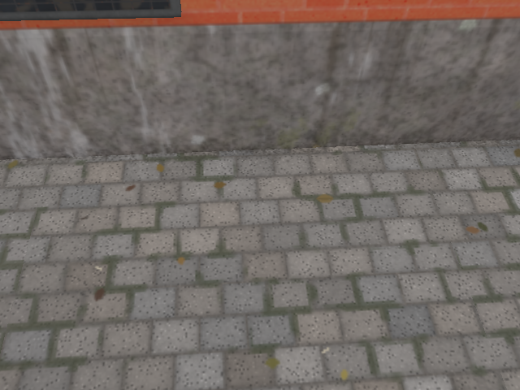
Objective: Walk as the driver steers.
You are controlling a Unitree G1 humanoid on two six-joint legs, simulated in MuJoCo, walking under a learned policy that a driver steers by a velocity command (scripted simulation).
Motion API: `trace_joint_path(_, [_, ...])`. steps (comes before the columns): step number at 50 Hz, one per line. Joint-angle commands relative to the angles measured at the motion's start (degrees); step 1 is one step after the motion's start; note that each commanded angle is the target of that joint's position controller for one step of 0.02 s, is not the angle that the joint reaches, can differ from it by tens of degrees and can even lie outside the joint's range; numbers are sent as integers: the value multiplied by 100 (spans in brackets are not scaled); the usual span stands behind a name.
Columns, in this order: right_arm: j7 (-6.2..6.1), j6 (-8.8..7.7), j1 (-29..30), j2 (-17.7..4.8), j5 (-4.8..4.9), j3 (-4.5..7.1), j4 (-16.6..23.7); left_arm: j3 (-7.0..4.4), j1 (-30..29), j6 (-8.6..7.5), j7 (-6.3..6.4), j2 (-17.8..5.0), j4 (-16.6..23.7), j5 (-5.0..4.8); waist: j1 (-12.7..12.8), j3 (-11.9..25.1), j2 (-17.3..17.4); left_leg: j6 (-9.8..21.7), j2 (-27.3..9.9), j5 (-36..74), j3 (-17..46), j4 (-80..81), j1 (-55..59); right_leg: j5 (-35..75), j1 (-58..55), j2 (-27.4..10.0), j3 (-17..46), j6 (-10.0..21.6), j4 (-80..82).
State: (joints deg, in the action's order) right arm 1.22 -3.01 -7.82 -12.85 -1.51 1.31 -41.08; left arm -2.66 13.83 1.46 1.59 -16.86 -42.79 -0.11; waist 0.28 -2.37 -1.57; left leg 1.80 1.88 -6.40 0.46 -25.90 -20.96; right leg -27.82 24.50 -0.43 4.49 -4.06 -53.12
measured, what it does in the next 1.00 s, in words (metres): walks ahead: right foot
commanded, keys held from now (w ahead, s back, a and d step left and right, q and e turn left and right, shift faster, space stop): no key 0.70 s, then w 0.30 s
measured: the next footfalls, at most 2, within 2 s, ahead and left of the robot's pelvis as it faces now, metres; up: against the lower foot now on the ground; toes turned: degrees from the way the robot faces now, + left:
right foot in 0.12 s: +0.08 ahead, -0.15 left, +0.00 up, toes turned +2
right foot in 1.40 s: +0.48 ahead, -0.15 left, +0.00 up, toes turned -2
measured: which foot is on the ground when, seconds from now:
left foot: down 0.00-1.00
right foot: up 0.00-0.10, down 0.12-0.94, up 0.96-1.00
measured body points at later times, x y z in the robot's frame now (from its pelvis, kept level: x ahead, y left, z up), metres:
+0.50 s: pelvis +0.06 -0.02 +0.00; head +0.06 -0.03 +0.45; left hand +0.17 +0.23 -0.12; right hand +0.17 -0.28 -0.13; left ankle +0.08 +0.11 -0.73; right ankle +0.04 -0.15 -0.73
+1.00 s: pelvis +0.11 +0.00 +0.00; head +0.11 +0.01 +0.45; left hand +0.15 +0.27 -0.15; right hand +0.15 -0.27 -0.14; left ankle +0.09 +0.10 -0.74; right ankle +0.04 -0.14 -0.70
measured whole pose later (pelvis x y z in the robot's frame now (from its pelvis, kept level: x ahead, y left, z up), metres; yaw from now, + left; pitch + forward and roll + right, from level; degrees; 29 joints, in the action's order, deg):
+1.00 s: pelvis +0.11 +0.00 +0.00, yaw +0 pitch +0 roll +0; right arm 0.7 -5.5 -16.4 -13.5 0.9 3.1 -58.8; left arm -3.0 19.9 -2.7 1.3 -14.3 -53.2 -1.9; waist -0.8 0.3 -1.7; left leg 2.9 1.4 -19.3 -1.7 -32.2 -12.3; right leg -26.6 15.0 -0.1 3.5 0.6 -47.6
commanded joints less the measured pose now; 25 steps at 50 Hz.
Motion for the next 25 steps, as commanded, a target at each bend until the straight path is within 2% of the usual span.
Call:
trace_joint_path(1, [-41,-6,276,-825,19,209,281,-52,665,-7,18,-199,116,40,185,1041,1032,1083,-1252,2092,938,741,431,802,-978,-110,-182,-27,1076])
trace_joint_path(3, [-59,44,306,-817,84,183,216,-70,595,10,-7,-234,81,50,223,1073,925,1002,-1241,1060,916,694,341,1539,-1451,-76,-263,84,1837])
trace_joint_path(4, [-54,66,314,-778,105,156,183,-73,527,19,-21,-229,84,85,255,968,876,862,-1135,195,894,698,168,1864,-1711,-28,-314,175,2262])
trace_joint_path(5, [-39,68,153,-659,100,103,97,-74,341,29,-21,-284,168,163,221,798,767,586,-986,-721,896,735,-37,2081,-1870,-124,-169,288,2581])
trace_joint_path(6, [-21,56,15,-559,44,56,26,-91,198,29,-1,-454,291,216,147,649,527,279,-811,-1546,832,632,-261,2233,-1975,-483,237,447,2755])
trace_joint_path(7, [3,46,-259,-624,1,81,5,-173,-2,44,31,-836,328,160,-173,383,-82,42,-431,-1895,519,540,-315,1724,-1595,-650,374,665,2694])
trace_joint_path(8, [-22,66,-133,-633,-3,83,-17,-168,-14,28,8,-652,246,123,-72,271,-316,-108,-274,-1597,247,350,134,627,-934,-500,311,736,2848])
trace_joint_path(9, [-52,84,-25,-669,22,96,-25,-111,-50,-14,-9,-444,240,146,-28,109,-300,-140,-265,-1358,223,207,297,382,-661,-407,286,675,2962])
trace_joint_path(11, [-109,122,-119,-610,41,93,-109,-66,-129,-118,-21,-319,231,153,-70,91,-384,-90,-288,-900,211,53,450,898,-613,-362,234,537,2935])
trace_joint_path(15, [-139,113,-228,-593,59,108,-251,-68,-12,-228,-8,-332,171,84,-48,346,-125,-61,-322,-127,206,-114,661,1828,-905,-321,163,494,2641])
trace_joint_path(25, [-228,227,-219,-632,119,155,-643,-55,19,-222,4,-234,-11,57,-57,389,138,-113,-371,392,237,-250,939,2403,-1026,-208,44,506,2535])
